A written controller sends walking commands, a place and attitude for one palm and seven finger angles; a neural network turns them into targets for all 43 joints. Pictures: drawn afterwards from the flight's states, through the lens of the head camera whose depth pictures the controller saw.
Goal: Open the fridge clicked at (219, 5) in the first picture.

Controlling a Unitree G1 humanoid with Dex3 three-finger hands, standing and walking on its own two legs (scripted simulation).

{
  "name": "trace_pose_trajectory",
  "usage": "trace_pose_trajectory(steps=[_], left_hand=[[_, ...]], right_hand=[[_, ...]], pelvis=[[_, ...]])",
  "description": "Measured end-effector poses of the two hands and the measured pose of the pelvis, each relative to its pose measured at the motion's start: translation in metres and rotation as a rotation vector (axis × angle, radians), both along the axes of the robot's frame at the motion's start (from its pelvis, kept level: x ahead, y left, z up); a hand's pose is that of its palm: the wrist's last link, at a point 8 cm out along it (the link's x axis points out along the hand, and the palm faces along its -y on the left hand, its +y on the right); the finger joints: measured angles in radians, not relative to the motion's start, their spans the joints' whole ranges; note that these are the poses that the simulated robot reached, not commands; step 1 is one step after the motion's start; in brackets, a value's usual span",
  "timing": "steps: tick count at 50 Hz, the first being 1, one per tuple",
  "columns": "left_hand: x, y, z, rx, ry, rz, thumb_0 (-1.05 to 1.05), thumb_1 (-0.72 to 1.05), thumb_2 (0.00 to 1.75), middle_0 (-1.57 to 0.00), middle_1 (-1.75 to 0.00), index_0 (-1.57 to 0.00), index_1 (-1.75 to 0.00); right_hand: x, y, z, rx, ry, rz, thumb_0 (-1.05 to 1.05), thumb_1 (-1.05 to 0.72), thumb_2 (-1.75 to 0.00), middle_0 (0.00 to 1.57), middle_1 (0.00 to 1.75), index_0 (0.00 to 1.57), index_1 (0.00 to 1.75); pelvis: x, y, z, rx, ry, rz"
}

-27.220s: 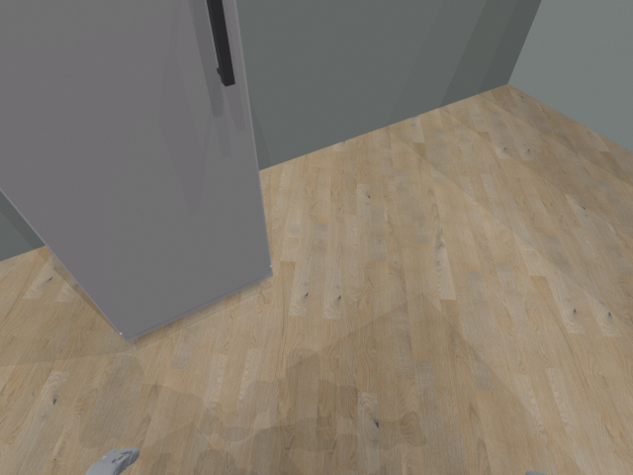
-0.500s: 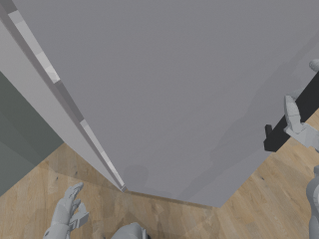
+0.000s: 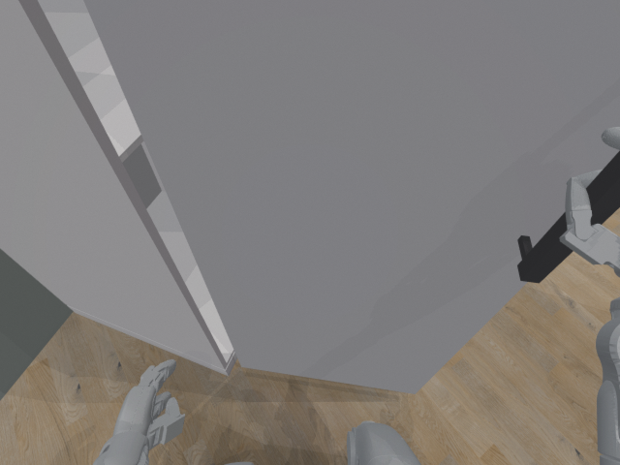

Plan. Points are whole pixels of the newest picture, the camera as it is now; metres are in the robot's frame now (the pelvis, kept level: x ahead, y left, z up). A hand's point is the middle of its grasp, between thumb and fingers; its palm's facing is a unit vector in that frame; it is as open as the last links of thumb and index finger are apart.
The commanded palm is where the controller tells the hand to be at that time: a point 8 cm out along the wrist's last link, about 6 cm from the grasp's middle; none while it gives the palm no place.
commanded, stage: stop walking and hold the door back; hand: right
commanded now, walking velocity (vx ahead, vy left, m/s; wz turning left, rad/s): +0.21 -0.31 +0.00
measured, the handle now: (598, 178) +0.35 -0.24 +0.23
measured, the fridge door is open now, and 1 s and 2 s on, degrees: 78 73 72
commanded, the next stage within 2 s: loosen the grip on the handle in 1.10 s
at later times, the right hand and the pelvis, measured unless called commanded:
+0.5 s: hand (575, 178) +0.35 -0.23 +0.22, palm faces +0.25 +0.95 -0.20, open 6.3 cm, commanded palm +0.32 -0.27 +0.20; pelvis -0.08 -0.02 +0.01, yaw -2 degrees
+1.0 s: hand (576, 186) +0.34 -0.22 +0.22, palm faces +0.25 +0.95 -0.19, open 6.3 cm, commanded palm +0.31 -0.27 +0.20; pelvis -0.08 -0.03 +0.00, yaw +1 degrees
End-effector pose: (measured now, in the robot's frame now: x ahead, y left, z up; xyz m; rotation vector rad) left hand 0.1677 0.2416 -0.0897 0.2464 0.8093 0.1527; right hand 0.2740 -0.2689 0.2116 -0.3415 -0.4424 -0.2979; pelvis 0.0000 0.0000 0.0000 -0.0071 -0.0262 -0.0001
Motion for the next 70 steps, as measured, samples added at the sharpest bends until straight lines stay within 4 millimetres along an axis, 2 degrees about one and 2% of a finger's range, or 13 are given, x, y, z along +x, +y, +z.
trace_pose_trajectory(steps=[4, 8, 13, 21, 26, 32, 36, 40, 46, 53, 58, 63, 70], left_hand=[[-0.009, 0.016, 0.013, 0.069, 0.006, -0.026, 0.01, 0.91, 0.9, -0.2, -0.3, -0.2, -0.29], [-0.02, 0.017, 0.024, 0.105, -0.02, -0.04, 0.01, 0.91, 0.9, -0.2, -0.3, -0.2, -0.29], [-0.046, -0.004, 0.025, 0.087, -0.046, -0.022, 0.01, 0.91, 0.9, -0.2, -0.3, -0.2, -0.29], [-0.115, -0.057, -0.003, -0.072, 0.125, -0.036, 0.01, 0.91, 0.9, -0.2, -0.3, -0.2, -0.29], [-0.142, -0.056, -0.016, -0.106, 0.181, -0.015, 0.0, 0.91, 0.9, -0.21, -0.3, -0.21, -0.3], [-0.143, -0.017, -0.029, -0.058, 0.168, 0.037, 0.0, 0.91, 0.9, -0.21, -0.3, -0.21, -0.3], [-0.14, 0.009, -0.016, 0.021, 0.149, 0.08, 0.01, 0.91, 0.9, -0.21, -0.3, -0.2, -0.3], [-0.131, 0.021, -0.001, 0.103, 0.103, 0.101, 0.01, 0.91, 0.9, -0.21, -0.3, -0.2, -0.29], [-0.112, 0.001, 0.01, 0.073, 0.031, 0.098, 0.01, 0.91, 0.9, -0.2, -0.3, -0.2, -0.29], [-0.097, -0.039, -0.006, -0.055, 0.017, 0.009, 0.01, 0.91, 0.9, -0.2, -0.3, -0.2, -0.29], [-0.1, -0.053, -0.012, -0.077, 0.052, -0.02, 0.01, 0.91, 0.9, -0.21, -0.3, -0.2, -0.3], [-0.111, -0.046, -0.006, -0.06, 0.042, -0.029, 0.01, 0.91, 0.9, -0.21, -0.3, -0.2, -0.3], [-0.141, -0.009, 0.009, -0.02, -0.064, 0.065, 0.01, 0.9, 0.9, -0.21, -0.3, -0.2, -0.3]], right_hand=[[0.003, -0.002, 0.002, 0.013, 0.0, 0.006, -0.14, -0.5, -0.84, 0.5, 1.42, 0.24, 1.29], [0.011, -0.004, 0.003, 0.034, 0.009, 0.025, -0.12, -0.49, -0.84, 0.5, 1.43, 0.27, 1.3], [0.023, -0.007, 0.004, 0.051, 0.031, 0.058, -0.1, -0.5, -0.82, 0.48, 1.43, 0.28, 1.3], [0.039, -0.005, 0.013, 0.086, 0.134, 0.089, -0.03, -0.6, -0.83, 0.46, 1.42, 0.33, 1.36], [0.046, -0.003, 0.013, 0.1, 0.146, 0.069, -0.02, -0.63, -0.83, 0.46, 1.41, 0.32, 1.37], [0.048, -0.001, 0.012, 0.09, 0.122, 0.026, -0.03, -0.64, -0.82, 0.46, 1.4, 0.3, 1.37], [0.048, -0.002, 0.012, 0.097, 0.118, 0.045, -0.03, -0.64, -0.82, 0.46, 1.4, 0.31, 1.37], [0.05, -0.005, 0.01, 0.105, 0.092, 0.084, -0.03, -0.63, -0.81, 0.46, 1.41, 0.34, 1.37], [0.045, -0.005, 0.009, 0.101, 0.082, 0.098, -0.03, -0.65, -0.78, 0.44, 1.42, 0.32, 1.35], [0.032, -0.002, 0.009, 0.096, 0.083, 0.075, -0.04, -0.66, -0.77, 0.43, 1.42, 0.3, 1.35], [0.028, -0.001, 0.01, 0.101, 0.094, 0.071, -0.03, -0.65, -0.79, 0.43, 1.43, 0.31, 1.36], [0.038, -0.006, 0.015, 0.092, 0.141, 0.089, -0.04, -0.6, -0.78, 0.46, 1.42, 0.34, 1.37], [0.037, -0.004, 0.017, 0.15, 0.183, 0.062, -0.01, -0.39, -0.67, 0.47, 1.4, 0.32, 1.34]], pelvis=[[-0.017, 0.003, 0.003, -0.018, 0.003, -0.039], [-0.036, -0.004, 0.001, -0.01, 0.014, -0.059], [-0.062, -0.02, -0.003, 0.008, -0.002, -0.046], [-0.081, -0.022, 0.01, 0.072, 0.004, -0.049], [-0.085, -0.013, 0.006, 0.061, 0.02, -0.023], [-0.086, -0.003, -0.007, 0.054, 0.014, -0.01], [-0.082, -0.009, -0.003, 0.031, 0.0, -0.014], [-0.076, -0.02, -0.005, 0.031, -0.01, -0.014], [-0.072, -0.032, -0.003, 0.033, -0.003, 0.025], [-0.077, -0.027, -0.003, 0.037, 0.005, 0.021], [-0.079, -0.026, -0.002, 0.03, 0.011, 0.011], [-0.086, -0.022, -0.001, 0.02, 0.025, 0.006], [-0.092, -0.02, -0.002, 0.013, 0.029, 0.024]])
